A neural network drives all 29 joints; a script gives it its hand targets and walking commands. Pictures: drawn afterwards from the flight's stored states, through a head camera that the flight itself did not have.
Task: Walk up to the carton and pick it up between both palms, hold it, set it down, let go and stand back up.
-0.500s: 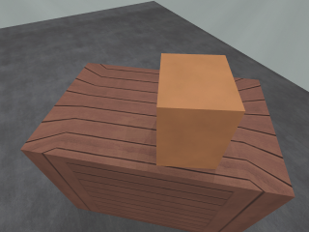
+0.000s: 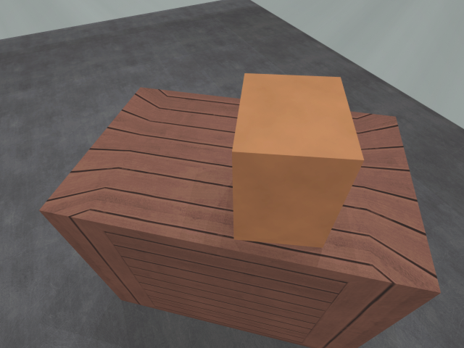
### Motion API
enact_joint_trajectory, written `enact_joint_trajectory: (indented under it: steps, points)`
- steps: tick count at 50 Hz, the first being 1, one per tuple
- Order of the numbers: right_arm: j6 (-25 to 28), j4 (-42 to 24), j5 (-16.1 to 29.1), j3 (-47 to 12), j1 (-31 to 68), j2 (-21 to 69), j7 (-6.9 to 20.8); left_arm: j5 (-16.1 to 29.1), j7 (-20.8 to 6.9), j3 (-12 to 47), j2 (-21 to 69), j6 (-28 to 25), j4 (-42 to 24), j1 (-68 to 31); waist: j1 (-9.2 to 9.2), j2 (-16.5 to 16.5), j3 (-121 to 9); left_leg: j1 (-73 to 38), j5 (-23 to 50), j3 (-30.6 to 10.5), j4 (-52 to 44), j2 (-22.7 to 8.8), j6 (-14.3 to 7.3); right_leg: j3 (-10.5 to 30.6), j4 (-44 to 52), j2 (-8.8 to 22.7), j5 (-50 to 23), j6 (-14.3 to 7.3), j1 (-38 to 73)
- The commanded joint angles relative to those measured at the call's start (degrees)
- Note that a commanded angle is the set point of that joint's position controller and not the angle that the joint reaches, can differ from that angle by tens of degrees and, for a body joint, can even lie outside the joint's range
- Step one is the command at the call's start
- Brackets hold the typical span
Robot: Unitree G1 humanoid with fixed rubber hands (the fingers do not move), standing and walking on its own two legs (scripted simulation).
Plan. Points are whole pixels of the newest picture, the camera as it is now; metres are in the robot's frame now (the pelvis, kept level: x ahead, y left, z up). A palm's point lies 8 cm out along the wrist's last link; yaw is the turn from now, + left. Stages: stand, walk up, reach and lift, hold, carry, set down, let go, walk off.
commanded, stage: walk up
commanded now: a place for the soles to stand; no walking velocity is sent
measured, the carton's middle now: (284, 162) +0.49 -0.08 +0.04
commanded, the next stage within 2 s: reach and lift in 0.78 s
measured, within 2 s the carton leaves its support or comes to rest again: neither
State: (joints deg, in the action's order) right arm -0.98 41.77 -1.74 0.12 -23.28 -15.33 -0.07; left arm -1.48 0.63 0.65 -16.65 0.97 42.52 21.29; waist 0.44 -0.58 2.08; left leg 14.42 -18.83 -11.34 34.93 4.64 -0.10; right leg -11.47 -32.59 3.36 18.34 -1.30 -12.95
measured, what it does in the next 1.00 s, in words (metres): stands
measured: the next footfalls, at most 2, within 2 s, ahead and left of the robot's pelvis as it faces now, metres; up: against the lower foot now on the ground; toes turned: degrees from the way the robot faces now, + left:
none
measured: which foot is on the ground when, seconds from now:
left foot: down 0.00-1.00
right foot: down 0.00-1.00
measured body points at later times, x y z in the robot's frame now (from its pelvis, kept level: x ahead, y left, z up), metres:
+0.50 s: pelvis +0.01 +0.01 +0.00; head +0.02 +0.02 +0.45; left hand +0.06 +0.29 -0.13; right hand +0.09 -0.25 -0.11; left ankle +0.00 +0.12 -0.73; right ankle -0.01 -0.10 -0.73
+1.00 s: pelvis -0.02 +0.01 -0.01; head +0.02 +0.02 +0.44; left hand +0.17 +0.27 -0.11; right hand +0.13 -0.25 -0.12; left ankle +0.00 +0.12 -0.73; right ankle -0.01 -0.10 -0.73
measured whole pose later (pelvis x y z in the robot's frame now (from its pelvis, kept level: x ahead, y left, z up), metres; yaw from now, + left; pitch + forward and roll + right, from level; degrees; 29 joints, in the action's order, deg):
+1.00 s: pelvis -0.02 +0.01 -0.01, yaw -5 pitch -1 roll -2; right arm 8.7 53.7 -3.8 1.4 -0.5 -13.8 4.6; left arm -2.3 3.4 -3.6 -16.4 22.4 27.8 6.4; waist 0.9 0.5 5.5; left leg 20.1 -21.0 -2.1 41.8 -0.6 0.6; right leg -5.1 -38.5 0.1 18.3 -0.9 -19.6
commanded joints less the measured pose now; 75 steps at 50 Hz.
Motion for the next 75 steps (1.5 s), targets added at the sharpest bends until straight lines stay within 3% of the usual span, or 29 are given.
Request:
enact_joint_trajectory:
  steps: [1,3,7,8,11,13,16,21,22,23,25,27,29,32,35,37,39,40,41,42,45,47,50,52,56,57,62,65,75]
  points:
    - [1.8,-4.4,0.1,2.2,-2.3,-5.7,-0.1,-0.2,0.3,-3.1,-9.3,-0.9,-4.2,-1.0,-0.69,3.6,2.4,3.8,4.8,1.0,-3.6,-2.3,-0.8,11.4,12.0,11.3,-1.1,-5.3,1.8]
    - [2.3,-4.6,0.2,2.4,-1.6,-7.2,-0.4,-0.4,0.1,-2.7,-9.0,-0.7,-4.4,-1.7,-0.91,2.4,4.4,5.1,10.3,-3.4,-6.1,-3.7,-2.0,7.4,7.2,6.5,-2.7,-2.0,1.4]
    - [2.1,-4.7,0.7,2.5,-1.0,-8.6,-1.0,0.2,0.0,-2.1,-7.4,-0.8,-4.8,1.5,0.02,-7.1,-3.8,4.5,16.0,-9.9,-7.7,-6.2,-5.3,6.3,1.6,2.9,-5.3,-1.4,7.6]
    - [2.0,-5.3,0.8,2.7,-0.6,-8.4,-1.0,0.4,-0.1,-2.1,-7.9,-0.9,-4.5,1.7,-0.16,-1.8,-3.0,4.9,16.7,-10.7,-8.0,-7.3,-5.2,6.8,2.6,2.7,-5.9,-1.5,7.7]
    - [1.6,-3.8,1.0,2.5,0.2,-7.8,-1.1,0.1,0.1,-2.4,-8.8,-1.0,-4.4,2.5,0.76,-0.3,-1.1,6.7,14.8,-8.8,-6.2,-5.4,-4.9,8.4,4.6,3.8,-9.9,-1.1,9.5]
    - [1.6,-4.3,0.8,1.8,1.4,-6.1,-1.0,0.3,0.2,-2.4,-9.4,-1.1,-3.8,3.1,0.72,-2.8,-1.0,6.6,15.2,-2.5,-2.1,-3.0,-2.6,9.3,7.0,7.6,-12.3,-3.8,9.5]
    - [1.3,-4.9,0.1,2.3,1.3,-6.7,-0.6,0.3,0.4,-3.1,-10.5,-0.7,-4.1,0.5,-0.19,3.1,-0.6,5.0,9.7,-1.1,-2.4,-2.6,-1.7,9.8,7.9,9.1,-5.8,-4.9,5.9]
    - [2.1,-5.6,0.7,2.6,2.6,-7.6,-0.4,-0.2,-0.2,-2.4,-8.7,-1.1,-4.1,0.8,-0.17,1.2,-0.8,5.8,13.5,-6.3,-5.2,-4.9,-3.9,6.8,4.4,5.0,-8.0,-2.5,7.3]
    - [2.3,-5.3,1.3,2.1,1.6,-8.0,-0.8,0.0,-0.3,-2.1,-7.8,-1.1,-4.9,1.4,0.11,-2.4,-3.1,5.5,16.2,-7.1,-5.0,-5.6,-4.2,6.8,3.6,4.4,-9.8,-2.3,9.3]
    - [2.3,-4.8,1.2,2.8,1.1,-8.7,-0.6,0.2,-0.4,-2.7,-9.2,-0.9,-4.6,0.1,-0.5,1.8,-3.0,6.0,16.9,-10.4,-6.8,-6.5,-3.3,6.7,1.9,3.4,-9.6,-1.3,8.8]
    - [2.4,-5.5,1.1,2.4,2.8,-8.8,-1.0,0.6,-0.2,-2.2,-7.8,-0.9,-4.9,1.9,0.58,-6.8,-1.7,5.4,17.3,-10.2,-8.1,-6.6,-5.0,6.3,1.1,2.6,-6.1,-1.4,7.3]
    - [1.7,-5.3,1.6,1.8,2.6,-8.0,-1.2,-0.2,-0.1,-2.2,-8.7,-1.0,-4.9,-0.3,-0.45,-1.9,3.1,7.8,15.4,-12.0,-9.5,-7.1,-5.4,5.3,2.1,2.0,-2.1,-1.2,4.1]
    - [1.4,-5.4,1.3,2.2,3.0,-8.4,-1.2,0.1,-0.1,-2.1,-8.5,-1.3,-5.4,2.5,0.87,-3.0,0.3,7.2,14.3,-9.4,-7.3,-5.7,-5.5,6.5,3.0,2.6,-4.7,-1.5,6.6]
    - [1.7,-5.1,0.5,2.1,3.3,-7.1,-1.2,-0.1,0.0,-3.0,-10.9,-1.8,-4.2,4.4,1.42,1.0,-4.1,8.1,14.7,-3.3,-1.7,-2.5,-2.5,8.4,4.9,6.9,-11.7,-3.0,13.5]
    - [1.5,-5.3,0.2,1.8,3.3,-5.7,-0.5,0.2,0.6,-3.3,-10.2,-1.2,-4.0,3.4,0.89,0.1,-0.6,8.3,10.8,-0.4,2.1,-2.4,-1.4,10.9,7.5,12.6,-10.1,-6.7,8.5]
    - [1.5,-4.9,0.2,1.8,0.3,-5.9,-0.5,-0.2,0.4,-3.0,-10.0,-0.8,-4.7,0.0,-1.59,4.5,-1.2,4.7,11.1,-1.7,0.6,-3.0,-0.8,9.8,6.6,11.8,-8.6,-6.7,5.4]
    - [1.8,-5.3,0.2,2.3,1.2,-7.9,-0.3,0.3,0.3,-2.6,-8.7,-0.3,-4.8,-0.4,-1.09,-1.8,1.4,6.8,12.7,-4.7,-3.4,-3.8,-1.7,6.9,3.2,7.7,-6.8,-3.0,4.9]
    - [9.6,4.7,-6.8,11.5,37.8,-5.5,1.3,3.6,1.3,-4.6,-9.8,8.6,-18.2,-35.8,-4.02,-6.6,-2.3,22.7,4.4,5.7,-1.2,-8.0,3.4,4.5,-9.4,-2.2,4.6,-2.4,-5.0]
    - [10.1,10.7,-5.5,11.0,31.8,-8.1,3.0,2.5,2.6,-1.4,-7.1,14.0,-15.4,-28.9,-4.73,-7.5,0.3,30.4,0.1,10.7,-3.4,-9.0,4.2,4.3,-10.0,-0.7,4.5,-2.9,-0.3]
    - [10.1,10.0,-5.1,10.0,28.0,-7.8,3.1,1.9,2.9,-3.1,-9.2,17.5,-18.0,-25.9,-4.23,-3.8,-5.1,31.1,3.3,11.3,-0.1,-8.8,4.0,4.8,-11.4,-0.5,-0.1,-2.6,2.5]
    - [11.5,11.4,-2.8,7.1,20.0,-8.7,3.8,-0.4,3.6,-5.2,-5.7,21.8,-22.6,-16.0,-3.17,-2.0,-17.0,7.9,23.7,9.4,3.5,-8.8,4.1,3.2,-9.1,-3.2,-8.6,-1.6,2.5]
    - [11.8,10.3,-0.6,4.4,18.6,-10.5,4.5,-0.8,3.4,-5.8,-5.1,22.2,-20.9,-8.7,-0.25,-3.3,-14.3,4.3,22.9,10.1,-2.1,-8.2,4.2,3.6,-4.1,-5.2,-11.6,-1.4,9.9]
    - [11.0,5.0,-1.6,3.4,23.5,-10.5,4.3,-1.8,3.1,-7.0,-5.5,21.5,-18.2,-8.3,2.08,1.0,-5.8,15.1,9.3,14.6,-9.1,-5.3,0.3,4.8,-0.7,-5.6,-11.7,-1.2,18.0]
    - [10.4,4.6,-2.2,4.8,23.6,-9.5,4.2,-2.0,2.7,-7.0,-4.1,21.2,-17.0,-8.3,2.39,-1.8,-2.5,17.6,2.1,14.3,-13.3,-6.7,-1.0,4.9,0.4,-6.1,-7.6,-0.8,21.9]
    - [12.0,-0.4,-2.6,4.6,24.3,-5.6,3.9,-2.9,2.2,-9.9,-7.0,18.0,-17.8,-12.8,2.68,1.7,-0.6,11.5,5.7,15.5,-11.9,-5.1,-1.0,8.6,5.7,-4.4,-4.1,-0.8,17.4]
    - [12.1,-0.2,-1.2,3.9,24.7,-5.4,4.0,-2.4,2.2,-9.7,-5.2,16.9,-17.7,-13.2,5.0,1.4,-0.1,9.1,7.9,15.3,-11.6,-4.1,-0.2,9.6,7.7,-3.4,-5.7,-0.8,17.8]
    - [15.3,-1.6,-0.8,3.4,22.8,-3.3,3.0,-0.1,2.5,-8.8,-6.1,11.1,-21.1,-15.4,1.96,3.0,-6.5,0.1,12.6,15.3,-10.0,-3.2,0.7,12.7,9.7,-1.4,-10.9,0.0,12.4]
    - [17.4,-0.5,0.4,4.1,21.3,-3.7,3.0,0.8,2.5,-7.6,-5.1,7.9,-24.5,-15.5,1.96,0.2,-6.6,-1.7,14.5,15.4,-11.7,-3.3,1.6,10.9,10.9,-2.5,-15.2,0.1,12.6]
    - [17.2,-5.8,1.3,5.3,16.8,-2.2,2.3,2.2,2.6,-4.3,-2.6,3.7,-26.1,-11.2,1.51,2.2,-3.3,-6.3,14.3,15.3,-15.8,-2.9,1.3,10.5,15.8,-2.7,-11.8,0.4,11.8]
